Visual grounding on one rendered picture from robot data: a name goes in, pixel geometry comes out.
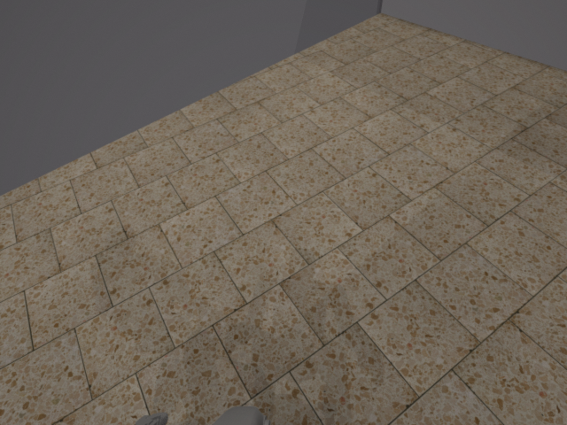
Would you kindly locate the robot left thigh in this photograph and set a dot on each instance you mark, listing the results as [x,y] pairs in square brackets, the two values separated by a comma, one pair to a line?
[242,415]

